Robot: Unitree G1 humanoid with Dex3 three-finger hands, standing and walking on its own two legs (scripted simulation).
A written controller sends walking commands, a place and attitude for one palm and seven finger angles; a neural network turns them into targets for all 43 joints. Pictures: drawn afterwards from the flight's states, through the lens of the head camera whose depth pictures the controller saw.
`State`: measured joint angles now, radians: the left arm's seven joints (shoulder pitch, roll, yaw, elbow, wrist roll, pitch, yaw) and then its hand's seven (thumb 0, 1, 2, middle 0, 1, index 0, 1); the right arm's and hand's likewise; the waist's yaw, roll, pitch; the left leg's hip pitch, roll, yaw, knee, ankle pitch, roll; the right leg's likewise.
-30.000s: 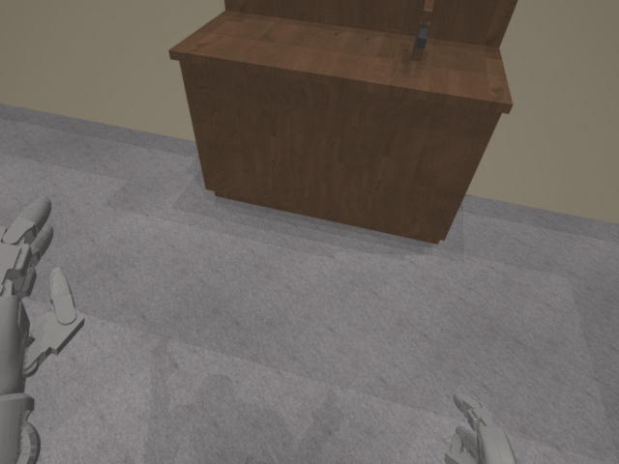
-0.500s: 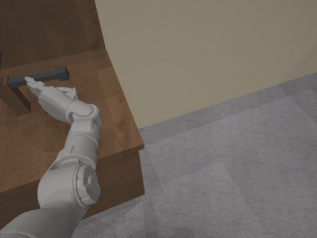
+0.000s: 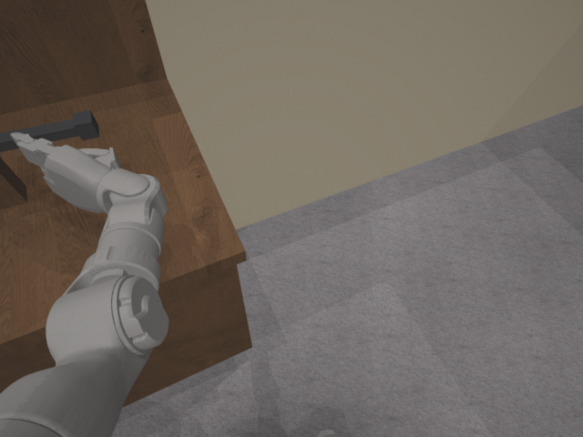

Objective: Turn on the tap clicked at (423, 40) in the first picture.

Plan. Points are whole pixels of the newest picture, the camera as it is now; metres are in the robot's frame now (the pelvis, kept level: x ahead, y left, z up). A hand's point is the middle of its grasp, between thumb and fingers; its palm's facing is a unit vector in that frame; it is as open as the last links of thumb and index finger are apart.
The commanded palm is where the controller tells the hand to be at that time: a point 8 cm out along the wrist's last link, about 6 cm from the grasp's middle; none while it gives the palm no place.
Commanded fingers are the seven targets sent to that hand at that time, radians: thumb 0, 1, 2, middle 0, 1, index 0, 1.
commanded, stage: lift the hand up off the lever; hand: left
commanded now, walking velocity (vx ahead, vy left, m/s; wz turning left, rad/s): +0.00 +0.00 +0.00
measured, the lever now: (86, 125) +0.56 +0.25 +0.11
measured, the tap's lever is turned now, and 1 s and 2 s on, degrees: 86 86 86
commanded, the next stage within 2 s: none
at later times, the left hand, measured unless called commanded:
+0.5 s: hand (101, 141) +0.51 +0.22 +0.12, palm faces +0.83 -0.55 -0.10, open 7.8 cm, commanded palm +0.44 +0.22 +0.14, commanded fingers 0.00 0.90 0.90 -0.15 -0.15 -0.15 -0.15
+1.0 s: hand (90, 141) +0.48 +0.21 +0.15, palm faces +0.82 -0.57 -0.11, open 7.8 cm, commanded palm +0.42 +0.23 +0.15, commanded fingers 0.00 0.90 0.90 -0.15 -0.15 -0.15 -0.15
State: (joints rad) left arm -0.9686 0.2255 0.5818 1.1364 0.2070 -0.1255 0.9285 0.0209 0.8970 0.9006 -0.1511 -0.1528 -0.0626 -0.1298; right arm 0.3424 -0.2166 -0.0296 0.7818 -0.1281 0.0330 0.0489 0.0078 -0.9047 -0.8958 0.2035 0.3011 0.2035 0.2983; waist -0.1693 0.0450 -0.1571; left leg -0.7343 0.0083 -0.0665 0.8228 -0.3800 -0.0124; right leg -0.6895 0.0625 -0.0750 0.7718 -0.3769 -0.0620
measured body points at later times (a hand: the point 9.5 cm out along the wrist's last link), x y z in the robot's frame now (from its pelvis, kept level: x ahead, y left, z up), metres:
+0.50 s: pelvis +0.01 +0.01 +0.01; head +0.07 +0.01 +0.45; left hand +0.46 +0.24 +0.13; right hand +0.01 -0.24 -0.13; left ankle +0.00 +0.13 -0.70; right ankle -0.01 -0.08 -0.70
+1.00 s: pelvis +0.03 +0.01 +0.02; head +0.06 +0.00 +0.47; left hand +0.43 +0.24 +0.16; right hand +0.11 -0.24 -0.12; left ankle +0.00 +0.13 -0.70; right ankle -0.01 -0.08 -0.70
